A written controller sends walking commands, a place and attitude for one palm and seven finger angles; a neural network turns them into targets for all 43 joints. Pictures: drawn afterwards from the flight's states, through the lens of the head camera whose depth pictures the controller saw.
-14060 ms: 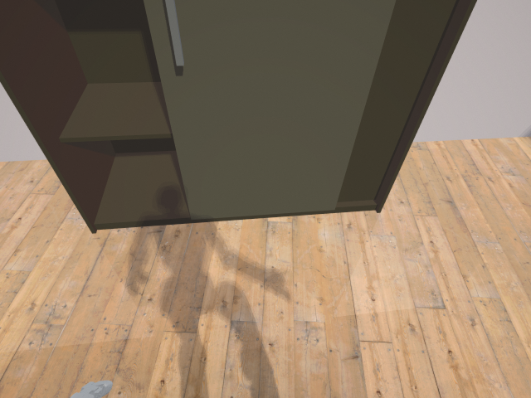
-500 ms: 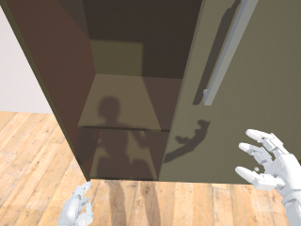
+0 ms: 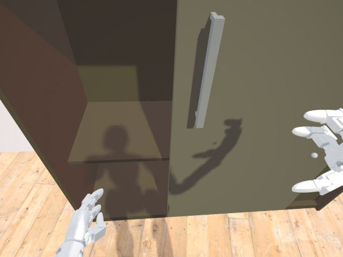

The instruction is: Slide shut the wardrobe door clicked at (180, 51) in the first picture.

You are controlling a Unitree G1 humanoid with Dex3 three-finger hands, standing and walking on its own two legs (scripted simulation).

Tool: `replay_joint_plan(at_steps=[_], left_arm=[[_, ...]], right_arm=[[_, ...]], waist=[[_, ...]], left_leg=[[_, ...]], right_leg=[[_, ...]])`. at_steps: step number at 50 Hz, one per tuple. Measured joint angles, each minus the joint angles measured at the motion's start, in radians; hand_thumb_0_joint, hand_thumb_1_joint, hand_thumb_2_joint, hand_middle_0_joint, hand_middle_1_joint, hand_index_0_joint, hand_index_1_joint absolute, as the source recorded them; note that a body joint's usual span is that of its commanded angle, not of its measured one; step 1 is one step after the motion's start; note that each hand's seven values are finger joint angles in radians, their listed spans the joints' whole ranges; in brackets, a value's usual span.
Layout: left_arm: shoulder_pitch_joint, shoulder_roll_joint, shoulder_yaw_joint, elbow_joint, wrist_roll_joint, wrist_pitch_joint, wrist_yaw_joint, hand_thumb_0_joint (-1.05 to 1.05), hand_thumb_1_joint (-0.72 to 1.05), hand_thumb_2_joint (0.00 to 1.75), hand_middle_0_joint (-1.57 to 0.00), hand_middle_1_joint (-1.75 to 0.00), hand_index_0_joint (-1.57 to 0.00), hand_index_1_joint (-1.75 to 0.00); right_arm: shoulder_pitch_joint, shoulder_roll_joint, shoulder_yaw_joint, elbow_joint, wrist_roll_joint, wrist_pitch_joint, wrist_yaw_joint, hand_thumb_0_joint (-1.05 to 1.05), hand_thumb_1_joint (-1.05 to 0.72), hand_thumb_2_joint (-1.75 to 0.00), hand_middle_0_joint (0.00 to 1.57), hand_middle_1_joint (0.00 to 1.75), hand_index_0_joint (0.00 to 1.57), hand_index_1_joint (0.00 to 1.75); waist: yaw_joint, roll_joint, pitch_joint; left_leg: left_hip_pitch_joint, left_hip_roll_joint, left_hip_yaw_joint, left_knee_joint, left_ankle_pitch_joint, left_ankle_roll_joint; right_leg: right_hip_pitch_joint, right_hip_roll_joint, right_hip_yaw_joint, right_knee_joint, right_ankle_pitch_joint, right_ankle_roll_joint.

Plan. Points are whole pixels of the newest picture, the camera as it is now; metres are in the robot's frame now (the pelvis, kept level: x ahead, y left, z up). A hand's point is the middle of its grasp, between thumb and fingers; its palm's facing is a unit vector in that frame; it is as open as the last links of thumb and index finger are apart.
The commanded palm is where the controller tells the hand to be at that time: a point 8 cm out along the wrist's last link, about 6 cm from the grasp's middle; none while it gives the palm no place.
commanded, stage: raise the hand with hooked fingers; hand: right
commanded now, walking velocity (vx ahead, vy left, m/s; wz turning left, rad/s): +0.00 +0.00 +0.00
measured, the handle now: (205, 78) +0.49 -0.08 +0.20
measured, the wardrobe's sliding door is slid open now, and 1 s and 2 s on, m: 0.44 0.44 0.44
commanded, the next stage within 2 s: move the hooked fingers beside the handle in 0.80 s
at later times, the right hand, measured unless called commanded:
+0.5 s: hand (337, 146) +0.25 -0.28 +0.21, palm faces +0.01 +0.99 -0.14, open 14.0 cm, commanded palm +0.21 -0.32 +0.23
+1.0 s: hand (307, 133) +0.27 -0.22 +0.23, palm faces -0.02 +0.99 -0.16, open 13.9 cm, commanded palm +0.24 -0.28 +0.23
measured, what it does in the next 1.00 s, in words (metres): stands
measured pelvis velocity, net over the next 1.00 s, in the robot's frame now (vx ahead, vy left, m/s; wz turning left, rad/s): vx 0.00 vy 0.04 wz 0.01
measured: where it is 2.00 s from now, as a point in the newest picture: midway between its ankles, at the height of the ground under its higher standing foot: outside the picture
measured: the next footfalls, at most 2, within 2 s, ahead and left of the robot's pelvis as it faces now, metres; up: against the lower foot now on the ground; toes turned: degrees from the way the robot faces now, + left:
none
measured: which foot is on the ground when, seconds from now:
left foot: down 0.00-1.00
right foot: down 0.00-1.00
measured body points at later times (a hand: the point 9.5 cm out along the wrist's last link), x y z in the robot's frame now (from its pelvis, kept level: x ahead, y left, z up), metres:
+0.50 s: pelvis -0.03 +0.00 +0.00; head -0.05 +0.02 +0.45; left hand +0.17 +0.22 -0.07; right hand +0.25 -0.34 +0.22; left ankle -0.04 +0.11 -0.73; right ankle +0.06 -0.06 -0.73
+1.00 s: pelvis +0.00 +0.04 +0.00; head -0.04 +0.07 +0.45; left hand +0.20 +0.26 -0.06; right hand +0.26 -0.28 +0.24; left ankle -0.04 +0.11 -0.73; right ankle +0.06 -0.06 -0.73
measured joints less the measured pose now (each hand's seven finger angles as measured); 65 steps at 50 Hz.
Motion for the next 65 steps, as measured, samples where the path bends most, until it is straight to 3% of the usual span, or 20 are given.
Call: replay_joint_plan(at_steps=[4, 7, 14, 20, 24, 29, 33, 37, 40, 43, 47, 51, 56, 60, 65], left_arm=[[-0.024, -0.012, -0.029, -0.012, -0.012, 0.033, 0.003, 0.01, 0.90, 0.90, -0.21, -0.30, -0.20, -0.30], [-0.027, -0.018, -0.044, -0.020, -0.014, 0.048, 0.002, 0.01, 0.90, 0.90, -0.21, -0.30, -0.20, -0.30], [-0.004, -0.020, -0.064, 0.006, -0.010, 0.060, -0.001, 0.02, 0.90, 0.90, -0.21, -0.30, -0.20, -0.30], [0.008, 0.007, -0.051, 0.025, -0.027, 0.077, -0.007, 0.02, 0.90, 0.90, -0.21, -0.30, -0.20, -0.30], [0.016, 0.033, -0.035, 0.016, -0.039, 0.080, -0.016, 0.02, 0.90, 0.90, -0.21, -0.30, -0.20, -0.30], [0.029, 0.039, -0.026, 0.009, -0.026, 0.066, -0.018, 0.02, 0.90, 0.90, -0.21, -0.30, -0.20, -0.30], [0.041, 0.027, -0.023, 0.013, -0.017, 0.051, -0.010, 0.02, 0.90, 0.90, -0.21, -0.30, -0.20, -0.30], [0.035, 0.028, -0.021, 0.023, -0.024, 0.051, -0.008, 0.02, 0.90, 0.90, -0.21, -0.30, -0.20, -0.30], [0.029, 0.040, -0.018, 0.016, -0.035, 0.055, -0.010, 0.02, 0.90, 0.90, -0.21, -0.30, -0.20, -0.30], [0.021, 0.051, -0.017, 0.008, -0.039, 0.059, -0.014, 0.02, 0.90, 0.90, -0.21, -0.30, -0.20, -0.30], [0.019, 0.044, -0.017, 0.009, -0.031, 0.058, -0.017, 0.02, 0.90, 0.90, -0.21, -0.30, -0.20, -0.30], [0.022, 0.027, -0.019, 0.015, -0.022, 0.057, -0.021, 0.02, 0.90, 0.90, -0.21, -0.30, -0.20, -0.30], [0.018, 0.041, -0.012, 0.001, -0.036, 0.074, -0.025, 0.02, 0.90, 0.90, -0.21, -0.30, -0.20, -0.30], [0.018, 0.065, 0.001, -0.012, -0.045, 0.082, -0.020, 0.02, 0.90, 0.90, -0.21, -0.30, -0.20, -0.30], [0.014, 0.055, -0.001, -0.003, -0.030, 0.076, -0.014, 0.02, 0.90, 0.90, -0.21, -0.30, -0.20, -0.30]], right_arm=[[-0.086, -0.043, -0.002, 0.084, -0.019, 0.110, 0.036, -0.01, 0.45, -0.32, 0.30, 1.17, 0.30, 1.17], [-0.108, -0.061, -0.001, 0.089, -0.030, 0.159, 0.054, -0.01, 0.47, -0.31, 0.30, 1.18, 0.30, 1.18], [-0.160, -0.095, -0.056, 0.049, -0.017, 0.149, 0.071, -0.01, 0.49, -0.30, 0.31, 1.20, 0.31, 1.20], [-0.262, -0.165, -0.092, 0.200, -0.029, 0.211, 0.095, -0.01, 0.50, -0.30, 0.31, 1.20, 0.31, 1.20], [-0.242, -0.151, -0.063, 0.230, -0.035, 0.245, 0.122, -0.01, 0.50, -0.30, 0.30, 1.20, 0.30, 1.20], [-0.134, -0.091, -0.046, 0.093, -0.029, 0.206, 0.111, -0.01, 0.50, -0.30, 0.30, 1.20, 0.30, 1.20], [-0.120, -0.092, -0.081, 0.048, -0.007, 0.159, 0.079, -0.02, 0.50, -0.30, 0.31, 1.20, 0.31, 1.20], [-0.197, -0.130, -0.117, 0.157, -0.009, 0.187, 0.069, -0.01, 0.50, -0.30, 0.31, 1.20, 0.31, 1.20], [-0.226, -0.145, -0.099, 0.224, -0.026, 0.222, 0.078, -0.01, 0.50, -0.30, 0.31, 1.20, 0.31, 1.20], [-0.197, -0.129, -0.068, 0.206, -0.029, 0.238, 0.105, -0.01, 0.50, -0.30, 0.30, 1.20, 0.30, 1.20], [-0.133, -0.086, -0.057, 0.109, -0.004, 0.195, 0.124, -0.01, 0.50, -0.30, 0.30, 1.20, 0.30, 1.20], [-0.125, -0.095, -0.105, 0.105, 0.023, 0.159, 0.119, -0.01, 0.50, -0.30, 0.31, 1.20, 0.31, 1.20], [-0.182, -0.143, -0.154, 0.229, 0.000, 0.220, 0.107, -0.01, 0.50, -0.30, 0.31, 1.20, 0.31, 1.20], [-0.180, -0.122, -0.099, 0.215, -0.025, 0.240, 0.122, -0.01, 0.50, -0.30, 0.30, 1.20, 0.31, 1.20], [-0.135, -0.051, -0.051, 0.073, 0.004, 0.172, 0.120, -0.01, 0.50, -0.30, 0.30, 1.20, 0.30, 1.20]], waist=[[-0.006, -0.015, 0.018], [-0.004, -0.018, 0.030], [-0.006, -0.010, 0.031], [0.002, -0.024, 0.020], [0.013, -0.034, 0.022], [0.029, -0.024, 0.025], [0.030, -0.012, 0.014], [0.023, -0.020, 0.012], [0.017, -0.038, 0.016], [0.015, -0.053, 0.018], [0.018, -0.049, 0.009], [0.023, -0.036, -0.022], [0.019, -0.038, -0.026], [0.012, -0.043, -0.007], [0.018, -0.029, -0.007]], left_leg=[[0.008, 0.010, 0.007, -0.021, 0.024, -0.006], [0.010, 0.014, 0.010, -0.033, 0.039, -0.009], [0.040, 0.015, 0.011, -0.058, 0.056, -0.006], [0.031, 0.014, 0.014, -0.055, 0.062, -0.003], [0.007, 0.008, 0.013, -0.036, 0.058, 0.001], [0.020, -0.004, 0.003, -0.034, 0.052, 0.009], [0.048, -0.013, 0.000, -0.048, 0.049, 0.019], [0.053, -0.021, 0.007, -0.053, 0.047, 0.028], [0.038, -0.025, 0.014, -0.049, 0.045, 0.032], [0.023, -0.029, 0.014, -0.039, 0.039, 0.035], [0.033, -0.036, 0.005, -0.035, 0.025, 0.040], [0.047, -0.043, -0.003, -0.039, 0.013, 0.045], [0.033, -0.046, -0.005, -0.028, 0.002, 0.046], [0.018, -0.040, 0.000, -0.014, -0.006, 0.043], [0.031, -0.032, -0.007, -0.018, -0.010, 0.041]], right_leg=[[0.015, 0.011, 0.005, -0.042, 0.037, -0.005], [0.023, 0.016, 0.008, -0.067, 0.059, -0.006], [0.058, 0.018, 0.011, -0.102, 0.081, -0.002], [0.053, 0.020, 0.019, -0.110, 0.089, 0.005], [0.031, 0.015, 0.022, -0.092, 0.089, 0.004], [0.043, 0.003, 0.015, -0.080, 0.077, 0.006], [0.068, -0.006, 0.015, -0.083, 0.067, 0.017], [0.068, -0.011, 0.024, -0.081, 0.064, 0.027], [0.049, -0.014, 0.031, -0.072, 0.063, 0.031], [0.032, -0.019, 0.031, -0.056, 0.053, 0.034], [0.039, -0.026, 0.025, -0.040, 0.030, 0.039], [0.050, -0.033, 0.020, -0.031, 0.007, 0.046], [0.035, -0.037, 0.019, -0.016, -0.006, 0.052], [0.021, -0.030, 0.022, -0.009, -0.008, 0.047], [0.037, -0.023, 0.015, -0.017, -0.012, 0.041]])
